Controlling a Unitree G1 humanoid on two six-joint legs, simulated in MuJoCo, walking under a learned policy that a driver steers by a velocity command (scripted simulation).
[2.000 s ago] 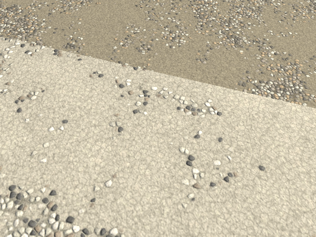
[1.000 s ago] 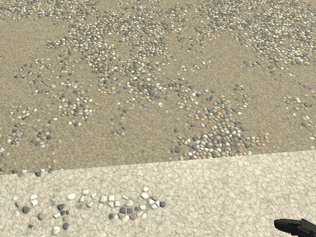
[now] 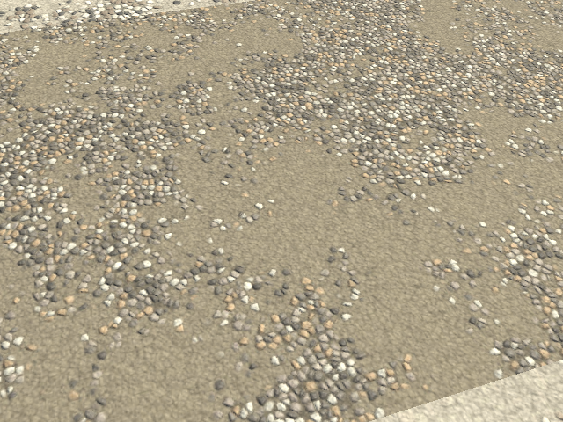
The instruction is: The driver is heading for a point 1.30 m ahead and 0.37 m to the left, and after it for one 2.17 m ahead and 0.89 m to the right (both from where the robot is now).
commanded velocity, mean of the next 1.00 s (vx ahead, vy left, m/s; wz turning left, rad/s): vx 0.33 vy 0.00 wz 0.00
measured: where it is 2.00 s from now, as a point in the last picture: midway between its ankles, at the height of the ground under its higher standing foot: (283, 292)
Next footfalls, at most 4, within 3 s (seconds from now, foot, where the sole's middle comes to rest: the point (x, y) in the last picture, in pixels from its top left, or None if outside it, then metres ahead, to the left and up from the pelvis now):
0.88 right None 0.40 -0.16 -0.77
1.48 left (257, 340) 0.69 0.09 -0.77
1.94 right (295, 234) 1.03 0.00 -0.77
2.46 left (166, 219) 1.07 0.39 -0.77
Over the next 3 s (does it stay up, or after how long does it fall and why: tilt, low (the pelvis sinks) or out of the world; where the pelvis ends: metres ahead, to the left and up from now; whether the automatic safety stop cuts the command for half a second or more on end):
stays up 1.22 0.38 -0.01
